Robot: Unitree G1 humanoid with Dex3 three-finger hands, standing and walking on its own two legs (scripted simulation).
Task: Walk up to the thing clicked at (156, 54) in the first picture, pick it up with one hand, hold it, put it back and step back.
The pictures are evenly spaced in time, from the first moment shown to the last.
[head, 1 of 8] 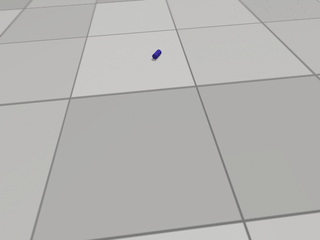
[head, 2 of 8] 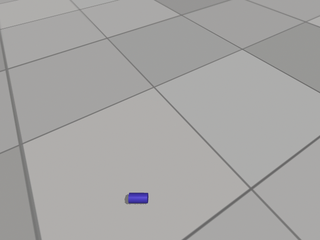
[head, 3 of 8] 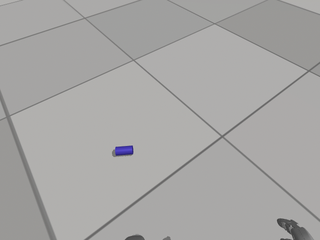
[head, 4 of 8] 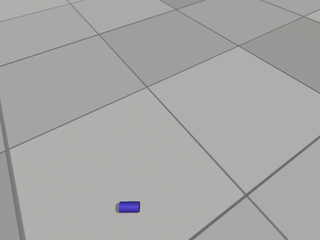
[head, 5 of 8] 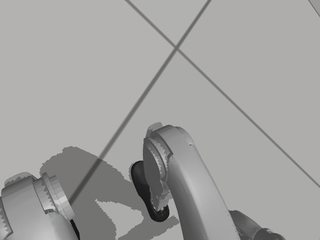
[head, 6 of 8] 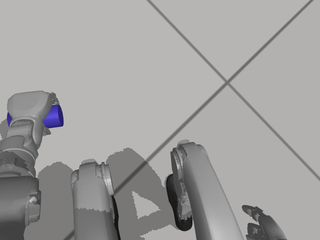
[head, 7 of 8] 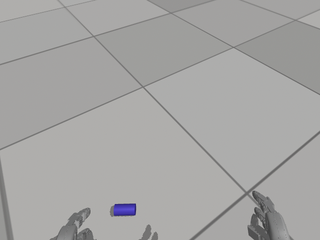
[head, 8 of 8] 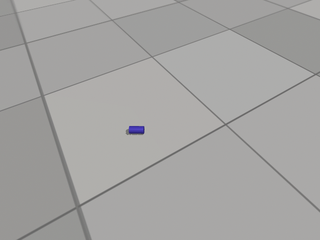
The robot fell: no
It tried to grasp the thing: yes
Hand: left
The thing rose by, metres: 0.68
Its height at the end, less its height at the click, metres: +0.00
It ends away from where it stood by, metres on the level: 0.01
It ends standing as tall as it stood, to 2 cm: yes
